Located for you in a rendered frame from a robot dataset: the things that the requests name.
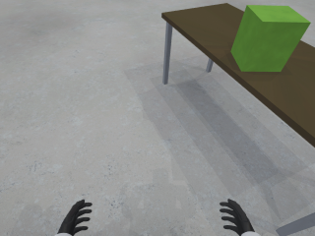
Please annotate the table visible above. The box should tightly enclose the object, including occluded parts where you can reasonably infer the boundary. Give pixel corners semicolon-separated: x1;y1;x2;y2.
161;3;315;236

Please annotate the carton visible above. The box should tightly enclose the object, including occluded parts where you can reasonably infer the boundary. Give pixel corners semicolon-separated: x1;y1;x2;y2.
230;5;311;72

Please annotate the left robot hand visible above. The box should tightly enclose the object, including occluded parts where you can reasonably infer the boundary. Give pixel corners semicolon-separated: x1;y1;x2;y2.
57;200;93;236

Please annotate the right robot hand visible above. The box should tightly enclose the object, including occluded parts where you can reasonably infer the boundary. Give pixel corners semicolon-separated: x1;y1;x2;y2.
220;199;255;236

